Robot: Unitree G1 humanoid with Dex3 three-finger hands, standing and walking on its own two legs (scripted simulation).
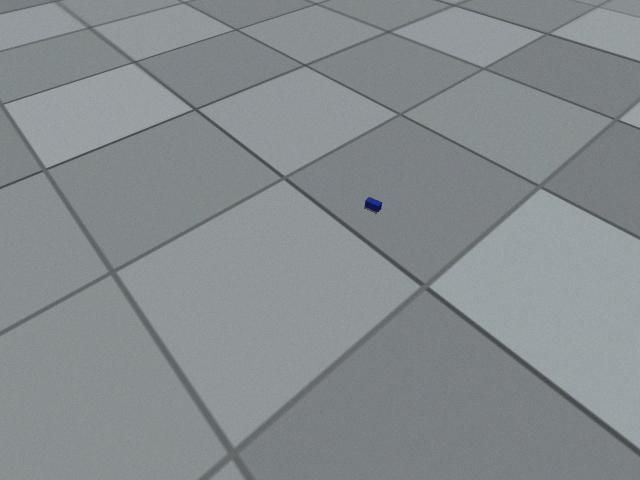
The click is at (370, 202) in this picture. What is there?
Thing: small brick
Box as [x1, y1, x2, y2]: [365, 197, 381, 211]
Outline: 368,197 365,201 365,206 378,211 381,206 381,202
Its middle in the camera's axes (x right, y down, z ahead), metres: +0.26 -0.16 +1.79
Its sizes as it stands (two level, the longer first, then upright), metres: 0.069 0.032 0.038
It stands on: the floor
